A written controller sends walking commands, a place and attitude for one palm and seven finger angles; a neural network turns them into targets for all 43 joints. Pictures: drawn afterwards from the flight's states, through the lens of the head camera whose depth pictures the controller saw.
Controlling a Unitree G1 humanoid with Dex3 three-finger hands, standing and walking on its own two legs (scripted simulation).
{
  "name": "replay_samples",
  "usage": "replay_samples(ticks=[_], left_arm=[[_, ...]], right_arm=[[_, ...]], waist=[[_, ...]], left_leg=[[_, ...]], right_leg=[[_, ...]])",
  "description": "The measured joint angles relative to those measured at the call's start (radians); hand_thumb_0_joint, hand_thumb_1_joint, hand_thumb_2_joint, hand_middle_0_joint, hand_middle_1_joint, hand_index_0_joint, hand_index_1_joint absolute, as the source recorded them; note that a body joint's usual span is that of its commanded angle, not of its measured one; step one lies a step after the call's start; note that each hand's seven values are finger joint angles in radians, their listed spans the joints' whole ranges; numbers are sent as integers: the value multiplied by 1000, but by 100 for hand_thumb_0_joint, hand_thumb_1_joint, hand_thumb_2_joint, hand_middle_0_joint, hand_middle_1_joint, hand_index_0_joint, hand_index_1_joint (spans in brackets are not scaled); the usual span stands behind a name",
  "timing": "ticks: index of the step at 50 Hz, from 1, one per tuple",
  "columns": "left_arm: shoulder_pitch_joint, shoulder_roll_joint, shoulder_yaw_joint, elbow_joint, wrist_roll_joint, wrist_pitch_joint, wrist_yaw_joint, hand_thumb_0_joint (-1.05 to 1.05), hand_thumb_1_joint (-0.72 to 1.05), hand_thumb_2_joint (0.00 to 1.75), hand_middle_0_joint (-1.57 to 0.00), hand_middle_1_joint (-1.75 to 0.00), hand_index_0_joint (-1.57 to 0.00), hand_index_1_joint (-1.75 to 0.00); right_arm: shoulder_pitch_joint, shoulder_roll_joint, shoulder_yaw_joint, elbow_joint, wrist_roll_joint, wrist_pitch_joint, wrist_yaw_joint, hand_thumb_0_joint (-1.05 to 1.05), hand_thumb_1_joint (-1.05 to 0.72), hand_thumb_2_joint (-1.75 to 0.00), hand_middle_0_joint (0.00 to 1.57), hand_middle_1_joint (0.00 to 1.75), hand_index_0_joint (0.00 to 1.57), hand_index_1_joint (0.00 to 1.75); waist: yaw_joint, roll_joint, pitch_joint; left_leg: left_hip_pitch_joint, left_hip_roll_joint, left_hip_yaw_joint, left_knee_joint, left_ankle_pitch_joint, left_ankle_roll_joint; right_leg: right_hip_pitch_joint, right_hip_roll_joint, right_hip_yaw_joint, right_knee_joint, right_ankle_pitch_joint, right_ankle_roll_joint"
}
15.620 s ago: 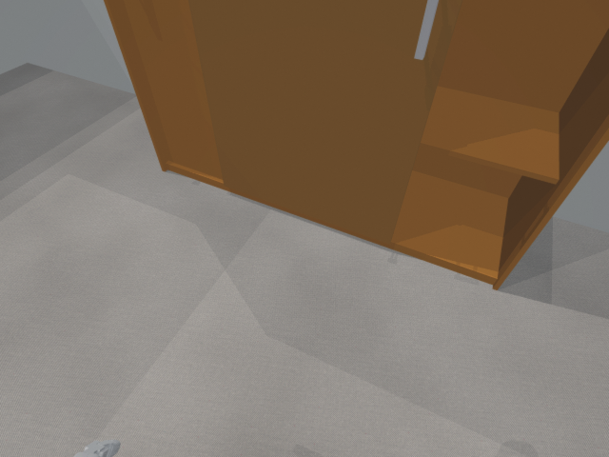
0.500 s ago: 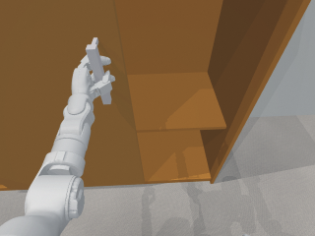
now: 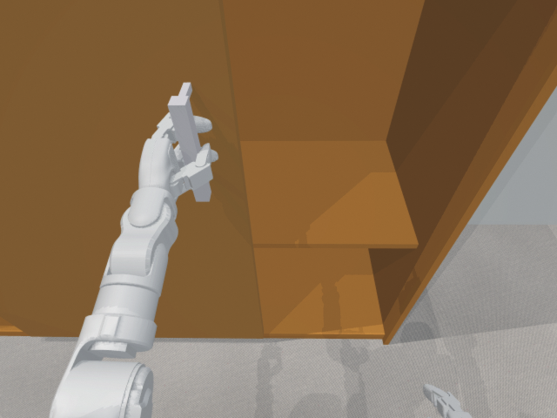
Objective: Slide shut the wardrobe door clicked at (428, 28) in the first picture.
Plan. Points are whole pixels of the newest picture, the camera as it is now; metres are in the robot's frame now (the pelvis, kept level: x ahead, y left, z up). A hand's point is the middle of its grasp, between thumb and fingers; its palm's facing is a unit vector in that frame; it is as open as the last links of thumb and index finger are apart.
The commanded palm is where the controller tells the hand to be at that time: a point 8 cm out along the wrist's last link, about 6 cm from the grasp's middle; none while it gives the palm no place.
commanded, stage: tug the door sideways, standing still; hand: left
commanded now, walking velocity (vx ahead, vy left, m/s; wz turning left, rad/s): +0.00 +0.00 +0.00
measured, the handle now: (195, 146) +0.46 +0.15 +0.16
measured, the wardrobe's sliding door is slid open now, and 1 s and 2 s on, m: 0.43 0.36 0.20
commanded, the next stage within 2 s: step sideways, sliding the door along in 0.52 s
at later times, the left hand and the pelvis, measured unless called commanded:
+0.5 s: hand (221, 167) +0.41 +0.10 +0.16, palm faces +0.11 -0.99 -0.05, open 5.9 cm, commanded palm +0.39 +0.10 +0.16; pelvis -0.03 +0.00 +0.00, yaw +3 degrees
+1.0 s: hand (252, 168) +0.41 +0.06 +0.16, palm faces +0.02 -0.99 -0.16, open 6.1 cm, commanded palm +0.40 +0.10 +0.16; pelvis -0.03 -0.04 -0.01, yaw +1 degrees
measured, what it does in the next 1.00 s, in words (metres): shifts its weight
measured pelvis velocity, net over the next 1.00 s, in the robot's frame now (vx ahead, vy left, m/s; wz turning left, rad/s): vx -0.03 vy -0.04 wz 0.02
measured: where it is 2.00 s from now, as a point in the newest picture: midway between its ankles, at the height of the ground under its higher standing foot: outside the picture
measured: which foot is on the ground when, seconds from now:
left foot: down 0.00-1.00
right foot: down 0.00-1.00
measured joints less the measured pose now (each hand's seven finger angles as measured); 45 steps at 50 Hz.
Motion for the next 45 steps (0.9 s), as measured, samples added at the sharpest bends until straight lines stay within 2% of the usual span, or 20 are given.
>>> replay_samples(ticks=[6, 13, 22, 32, 34, 36, 39, 43, 45], left_arm=[[-79, -20, -28, 89, 6, 6, 36, 1, 72, 84, -37, -140, -36, -140], [-153, -23, -47, 215, 3, -50, 65, 1, 74, 83, -35, -140, -33, -140], [-226, -29, -95, 319, -1, -122, 108, 0, 76, 81, -35, -140, -27, -140], [-284, -51, -129, 402, -4, -172, 140, 0, 76, 80, -36, -140, -28, -140], [-279, -26, -102, 393, 32, -181, 99, 0, 74, 79, -37, -140, -29, -140], [-272, 11, -93, 389, 46, -202, 65, -1, 70, 79, -39, -140, -30, -140], [-271, 47, -91, 383, 52, -225, 38, -3, 66, 78, -41, -140, -32, -140], [-271, 63, -90, 362, 49, -232, 26, -4, 65, 79, -43, -140, -33, -140], [-270, 60, -89, 349, 49, -230, 26, -5, 64, 80, -44, -140, -33, -140]], right_arm=[[-26, 2, -1, 14, -7, 13, -4, 1, -90, -90, 20, 30, 20, 30], [-11, 14, 8, 23, -6, 4, 2, 1, -90, -90, 20, 30, 20, 30], [48, 12, 4, 68, -9, -36, 19, 1, -90, -90, 20, 30, 20, 30], [85, 5, -5, 112, -15, -89, 36, 1, -90, -90, 20, 30, 20, 30], [64, 2, 3, 102, -19, -74, 23, 1, -90, -90, 20, 30, 20, 30], [41, 3, 3, 83, -17, -55, 1, 1, -90, -90, 20, 30, 20, 30], [24, 7, -2, 48, -15, -34, -26, 1, -90, -90, 20, 30, 20, 30], [12, 13, -1, 26, -14, -6, -52, 1, -90, -90, 20, 30, 20, 30], [9, 13, 2, 26, -13, 9, -56, 1, -90, -90, 20, 30, 20, 30]], waist=[[14, 7, -1], [13, 10, 5], [6, 15, 19], [-6, 12, 22], [-11, 12, 41], [-21, 10, 63], [-27, 2, 84], [-23, 5, 117], [-18, 22, 137]], left_leg=[[-24, -11, -29, 12, 10, -1], [-45, -14, -41, 32, 16, -2], [-82, -16, -49, 59, 22, -2], [-106, -17, -44, 67, 33, 2], [-95, -9, -23, 67, 32, 4], [-83, 0, -3, 69, 28, 5], [-83, 6, 19, 94, 14, 4], [-80, 16, 21, 145, -19, -4], [-74, 31, 5, 171, -35, -16]], right_leg=[[-14, -8, -23, 15, -4, -2], [-33, -11, -34, 40, -8, -7], [-69, -15, -42, 72, -7, -7], [-98, -17, -37, 86, 2, -5], [-97, -10, -16, 90, 6, -2], [-97, -4, 4, 99, 9, -2], [-115, 0, 26, 147, -9, -5], [-123, 11, 35, 224, -89, -10], [-97, 26, 19, 207, -46, -25]])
